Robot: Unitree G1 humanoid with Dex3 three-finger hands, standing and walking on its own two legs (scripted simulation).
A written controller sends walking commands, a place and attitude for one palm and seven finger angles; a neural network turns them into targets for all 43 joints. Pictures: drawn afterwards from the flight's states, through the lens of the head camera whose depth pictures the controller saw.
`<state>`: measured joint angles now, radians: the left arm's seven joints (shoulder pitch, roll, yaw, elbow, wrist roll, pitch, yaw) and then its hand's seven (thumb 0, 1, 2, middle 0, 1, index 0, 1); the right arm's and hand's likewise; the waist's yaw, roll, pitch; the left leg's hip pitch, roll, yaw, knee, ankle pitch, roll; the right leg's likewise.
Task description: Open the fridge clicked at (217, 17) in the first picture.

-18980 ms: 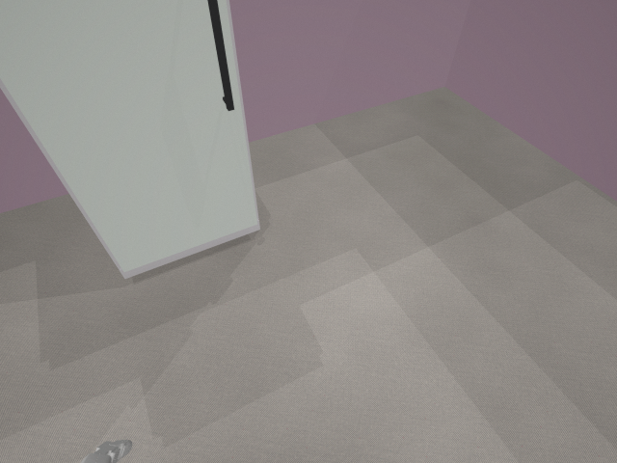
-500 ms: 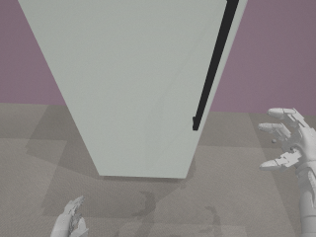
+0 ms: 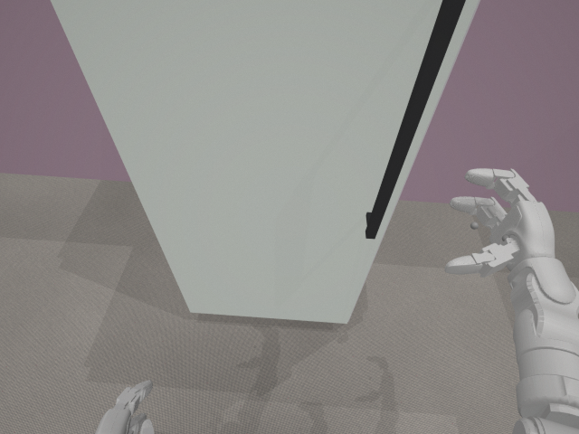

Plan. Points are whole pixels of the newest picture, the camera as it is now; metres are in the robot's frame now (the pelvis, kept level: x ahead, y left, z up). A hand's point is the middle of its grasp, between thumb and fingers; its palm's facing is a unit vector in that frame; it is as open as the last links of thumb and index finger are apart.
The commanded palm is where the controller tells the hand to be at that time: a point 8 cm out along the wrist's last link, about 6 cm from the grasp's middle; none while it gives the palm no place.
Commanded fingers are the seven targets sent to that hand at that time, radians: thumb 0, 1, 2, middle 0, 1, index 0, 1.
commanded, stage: move the hooked fingers beside the handle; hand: right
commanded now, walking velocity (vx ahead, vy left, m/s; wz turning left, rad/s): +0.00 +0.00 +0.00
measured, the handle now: (398, 142) +0.53 -0.12 +0.13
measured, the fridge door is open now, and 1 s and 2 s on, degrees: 0 0 0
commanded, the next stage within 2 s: feel for the door with the fingertips in 1.38 s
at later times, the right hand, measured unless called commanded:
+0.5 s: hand (441, 190) +0.45 -0.18 +0.11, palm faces -0.03 +1.00 +0.01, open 14.0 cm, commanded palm +0.43 -0.23 +0.10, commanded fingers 0.00 0.50 -0.30 0.30 1.20 0.30 1.20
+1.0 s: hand (434, 186) +0.47 -0.17 +0.10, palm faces -0.02 +1.00 +0.00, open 14.0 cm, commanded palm +0.44 -0.22 +0.10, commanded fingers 0.00 0.50 -0.30 0.30 1.20 0.30 1.20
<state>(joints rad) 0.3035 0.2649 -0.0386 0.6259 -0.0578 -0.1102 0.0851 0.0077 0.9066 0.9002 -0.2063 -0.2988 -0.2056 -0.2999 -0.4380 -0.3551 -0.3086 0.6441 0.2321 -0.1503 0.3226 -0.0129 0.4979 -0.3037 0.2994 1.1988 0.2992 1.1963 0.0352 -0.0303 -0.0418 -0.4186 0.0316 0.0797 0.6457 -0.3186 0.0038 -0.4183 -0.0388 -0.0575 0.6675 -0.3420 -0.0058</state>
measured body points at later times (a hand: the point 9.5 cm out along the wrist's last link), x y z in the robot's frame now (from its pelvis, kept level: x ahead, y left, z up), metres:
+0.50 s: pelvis +0.00 +0.00 -0.01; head +0.06 +0.00 +0.44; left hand +0.04 +0.27 -0.12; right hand +0.45 -0.23 +0.11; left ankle +0.00 +0.12 -0.72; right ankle +0.00 -0.11 -0.72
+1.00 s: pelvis +0.00 +0.00 -0.01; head +0.07 +0.00 +0.43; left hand +0.02 +0.26 -0.13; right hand +0.46 -0.23 +0.10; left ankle +0.00 +0.12 -0.72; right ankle +0.00 -0.11 -0.72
